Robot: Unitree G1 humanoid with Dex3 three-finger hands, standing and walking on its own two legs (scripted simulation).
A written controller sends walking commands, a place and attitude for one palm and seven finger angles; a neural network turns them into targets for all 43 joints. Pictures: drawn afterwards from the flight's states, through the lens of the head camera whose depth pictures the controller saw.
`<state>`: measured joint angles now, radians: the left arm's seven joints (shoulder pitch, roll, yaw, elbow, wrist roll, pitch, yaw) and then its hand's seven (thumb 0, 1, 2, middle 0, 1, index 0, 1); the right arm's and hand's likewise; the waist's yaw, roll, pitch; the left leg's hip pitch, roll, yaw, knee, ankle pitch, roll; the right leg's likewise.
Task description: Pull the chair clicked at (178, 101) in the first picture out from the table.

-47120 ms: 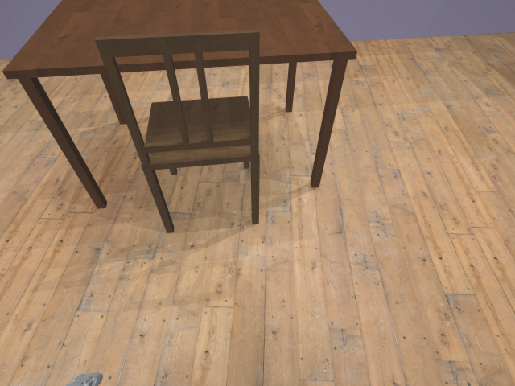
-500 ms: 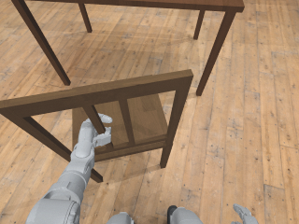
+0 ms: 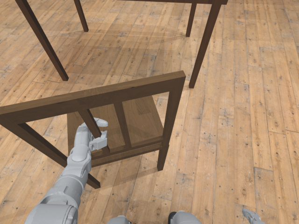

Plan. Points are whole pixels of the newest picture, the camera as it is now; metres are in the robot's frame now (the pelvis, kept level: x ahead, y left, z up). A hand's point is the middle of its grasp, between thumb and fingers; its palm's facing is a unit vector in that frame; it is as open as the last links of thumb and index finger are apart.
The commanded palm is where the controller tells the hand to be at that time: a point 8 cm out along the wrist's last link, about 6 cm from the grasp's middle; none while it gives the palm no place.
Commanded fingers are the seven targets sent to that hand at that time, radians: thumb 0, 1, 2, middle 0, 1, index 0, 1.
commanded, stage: step backward, pulling the chair out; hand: left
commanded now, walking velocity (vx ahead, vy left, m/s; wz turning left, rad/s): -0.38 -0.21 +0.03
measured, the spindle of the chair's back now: (97, 134) +0.38 +0.16 -0.07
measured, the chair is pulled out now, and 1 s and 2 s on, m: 0.61 0.79 0.79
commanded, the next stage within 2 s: stop walking, hand still on the chair in 0.18 s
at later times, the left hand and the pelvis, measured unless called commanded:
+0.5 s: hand (97, 186) +0.22 +0.14 -0.06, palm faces +0.05 -0.98 -0.18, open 5.4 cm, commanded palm +0.20 +0.19 -0.04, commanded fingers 0.00 0.90 0.90 -0.50 -1.45 -0.50 -1.45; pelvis -0.10 +0.00 +0.00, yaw -2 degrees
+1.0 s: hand (92, 205) +0.18 +0.15 -0.06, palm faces +0.08 -0.98 -0.18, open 5.4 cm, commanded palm +0.16 +0.20 -0.04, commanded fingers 0.00 0.90 0.90 -0.50 -1.45 -0.50 -1.45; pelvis -0.07 -0.01 +0.01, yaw -3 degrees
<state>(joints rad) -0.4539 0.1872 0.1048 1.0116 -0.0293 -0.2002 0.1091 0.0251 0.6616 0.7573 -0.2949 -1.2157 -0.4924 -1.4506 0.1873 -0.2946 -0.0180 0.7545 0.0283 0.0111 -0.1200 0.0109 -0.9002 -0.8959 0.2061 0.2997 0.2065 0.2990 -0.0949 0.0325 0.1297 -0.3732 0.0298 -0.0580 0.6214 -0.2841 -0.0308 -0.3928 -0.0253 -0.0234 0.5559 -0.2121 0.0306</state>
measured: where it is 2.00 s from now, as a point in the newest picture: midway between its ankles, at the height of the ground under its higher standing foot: outside the picture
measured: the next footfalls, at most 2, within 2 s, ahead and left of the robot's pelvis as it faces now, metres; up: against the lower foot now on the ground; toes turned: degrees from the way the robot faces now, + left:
right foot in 0.20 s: +0.00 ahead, -0.15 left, +0.00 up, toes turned -3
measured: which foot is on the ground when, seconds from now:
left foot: down 0.00-1.00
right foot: down 0.00-0.04, up 0.06-0.18, down 0.20-1.00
